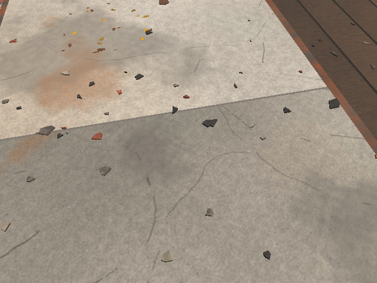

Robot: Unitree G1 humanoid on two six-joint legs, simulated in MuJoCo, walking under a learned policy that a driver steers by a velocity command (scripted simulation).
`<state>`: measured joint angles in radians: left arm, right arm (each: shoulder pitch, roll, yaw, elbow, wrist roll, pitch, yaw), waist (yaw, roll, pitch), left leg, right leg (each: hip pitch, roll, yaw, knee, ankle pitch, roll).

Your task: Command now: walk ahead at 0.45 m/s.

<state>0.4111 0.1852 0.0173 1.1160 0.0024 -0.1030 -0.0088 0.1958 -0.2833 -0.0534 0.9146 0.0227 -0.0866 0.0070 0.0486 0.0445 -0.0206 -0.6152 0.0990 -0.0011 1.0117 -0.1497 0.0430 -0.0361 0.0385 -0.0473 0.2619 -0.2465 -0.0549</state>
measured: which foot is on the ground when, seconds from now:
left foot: up 0.00-0.24, down 0.26-0.80, up 0.82-1.00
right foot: down 0.00-0.26, up 0.28-0.78, down 0.80-1.00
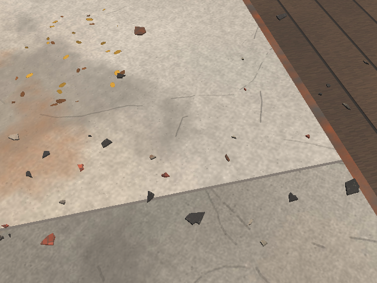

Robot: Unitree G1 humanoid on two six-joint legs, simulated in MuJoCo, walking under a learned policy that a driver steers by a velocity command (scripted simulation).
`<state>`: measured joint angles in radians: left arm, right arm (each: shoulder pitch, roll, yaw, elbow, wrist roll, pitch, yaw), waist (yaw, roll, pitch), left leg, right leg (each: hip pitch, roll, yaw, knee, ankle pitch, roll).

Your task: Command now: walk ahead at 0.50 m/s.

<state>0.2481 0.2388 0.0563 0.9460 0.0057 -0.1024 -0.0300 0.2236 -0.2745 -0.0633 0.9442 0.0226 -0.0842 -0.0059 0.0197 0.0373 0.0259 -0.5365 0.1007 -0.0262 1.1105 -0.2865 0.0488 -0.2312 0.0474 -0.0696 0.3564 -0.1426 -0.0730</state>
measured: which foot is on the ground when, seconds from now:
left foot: up 0.00-0.34, down 0.36-0.88, up 0.90-1.00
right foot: down 0.00-0.36, up 0.38-0.84, down 0.86-1.00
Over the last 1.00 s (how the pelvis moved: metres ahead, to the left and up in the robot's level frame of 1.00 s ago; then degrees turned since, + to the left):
0.59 -0.02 0.00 0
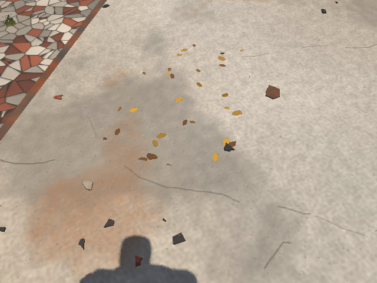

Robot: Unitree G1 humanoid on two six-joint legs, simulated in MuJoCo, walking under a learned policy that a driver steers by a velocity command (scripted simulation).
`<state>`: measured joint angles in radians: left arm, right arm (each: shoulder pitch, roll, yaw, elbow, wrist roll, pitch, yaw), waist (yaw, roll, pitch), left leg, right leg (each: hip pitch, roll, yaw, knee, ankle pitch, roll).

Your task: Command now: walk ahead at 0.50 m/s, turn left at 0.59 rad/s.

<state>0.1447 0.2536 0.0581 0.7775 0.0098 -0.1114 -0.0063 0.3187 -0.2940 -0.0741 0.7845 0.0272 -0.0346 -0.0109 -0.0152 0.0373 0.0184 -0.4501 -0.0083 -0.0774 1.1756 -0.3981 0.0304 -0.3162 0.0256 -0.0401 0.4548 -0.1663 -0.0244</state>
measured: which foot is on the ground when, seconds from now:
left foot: up 0.00-0.36, down 0.38-0.94, up 0.96-1.00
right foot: down 0.00-0.40, up 0.42-0.90, down 0.92-1.00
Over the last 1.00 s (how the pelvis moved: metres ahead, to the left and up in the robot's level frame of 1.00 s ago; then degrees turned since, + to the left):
0.58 0.09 -0.01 28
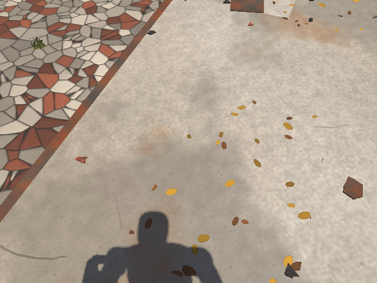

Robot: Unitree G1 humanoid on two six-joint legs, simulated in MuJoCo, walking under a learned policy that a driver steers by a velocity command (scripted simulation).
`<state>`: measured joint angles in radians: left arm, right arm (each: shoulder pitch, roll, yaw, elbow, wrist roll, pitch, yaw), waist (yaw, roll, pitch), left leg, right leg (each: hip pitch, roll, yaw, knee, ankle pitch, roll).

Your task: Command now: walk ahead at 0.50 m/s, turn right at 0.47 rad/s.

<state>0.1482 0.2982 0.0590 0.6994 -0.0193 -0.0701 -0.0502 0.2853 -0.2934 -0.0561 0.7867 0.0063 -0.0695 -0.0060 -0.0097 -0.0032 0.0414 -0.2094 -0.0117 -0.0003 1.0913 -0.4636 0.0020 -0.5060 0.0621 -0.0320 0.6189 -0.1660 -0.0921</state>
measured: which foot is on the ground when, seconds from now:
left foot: up 0.00-0.38, down 0.40-0.92, up 0.94-1.00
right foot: down 0.00-0.42, up 0.44-0.90, down 0.92-1.00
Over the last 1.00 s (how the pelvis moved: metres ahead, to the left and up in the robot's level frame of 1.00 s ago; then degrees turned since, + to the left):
0.56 0.10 -0.02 8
